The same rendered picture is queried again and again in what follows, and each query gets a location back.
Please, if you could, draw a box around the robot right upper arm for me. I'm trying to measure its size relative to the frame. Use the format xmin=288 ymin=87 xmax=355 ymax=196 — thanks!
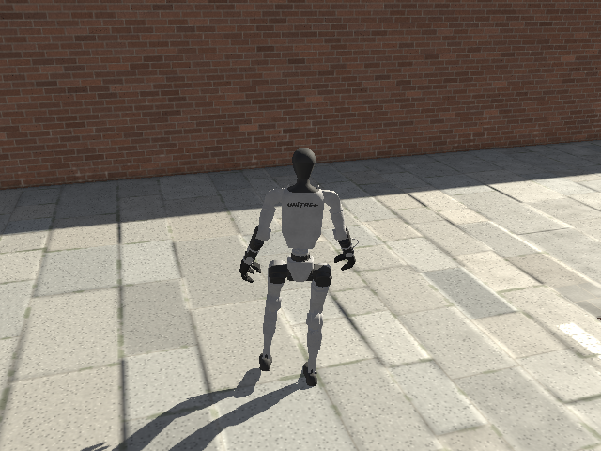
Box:
xmin=322 ymin=190 xmax=348 ymax=241

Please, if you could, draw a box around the right robot shin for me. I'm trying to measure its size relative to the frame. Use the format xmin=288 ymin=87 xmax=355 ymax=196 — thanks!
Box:
xmin=307 ymin=313 xmax=323 ymax=374

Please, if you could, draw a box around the robot left forearm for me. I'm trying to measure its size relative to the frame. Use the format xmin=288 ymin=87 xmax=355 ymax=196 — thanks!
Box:
xmin=243 ymin=226 xmax=264 ymax=265

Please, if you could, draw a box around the robot left upper arm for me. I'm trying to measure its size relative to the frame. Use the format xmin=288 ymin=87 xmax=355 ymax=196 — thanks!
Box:
xmin=255 ymin=188 xmax=284 ymax=241

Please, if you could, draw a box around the robot left hand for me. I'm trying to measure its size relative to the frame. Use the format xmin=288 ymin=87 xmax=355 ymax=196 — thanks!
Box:
xmin=239 ymin=260 xmax=261 ymax=283

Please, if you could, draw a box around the robot right forearm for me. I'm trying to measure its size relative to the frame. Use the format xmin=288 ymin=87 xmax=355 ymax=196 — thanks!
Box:
xmin=338 ymin=227 xmax=354 ymax=257

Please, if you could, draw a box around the robot left thigh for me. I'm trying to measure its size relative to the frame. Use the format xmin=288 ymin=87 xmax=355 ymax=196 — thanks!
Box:
xmin=267 ymin=260 xmax=287 ymax=312

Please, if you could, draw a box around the robot right hand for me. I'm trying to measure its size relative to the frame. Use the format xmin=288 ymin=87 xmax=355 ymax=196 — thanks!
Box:
xmin=334 ymin=254 xmax=356 ymax=271

